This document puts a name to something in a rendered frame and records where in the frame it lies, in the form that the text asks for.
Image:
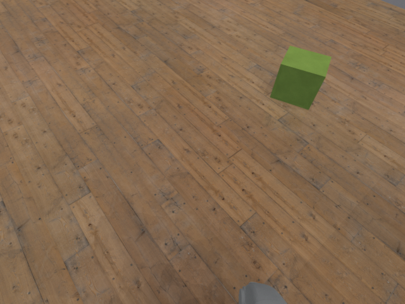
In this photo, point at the robot right thigh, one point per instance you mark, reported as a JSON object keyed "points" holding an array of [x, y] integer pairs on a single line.
{"points": [[257, 293]]}

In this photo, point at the carton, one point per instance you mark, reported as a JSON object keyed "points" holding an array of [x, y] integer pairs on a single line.
{"points": [[300, 77]]}

